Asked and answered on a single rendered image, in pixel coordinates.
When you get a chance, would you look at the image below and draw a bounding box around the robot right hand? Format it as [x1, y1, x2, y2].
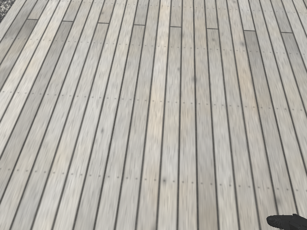
[266, 214, 307, 230]

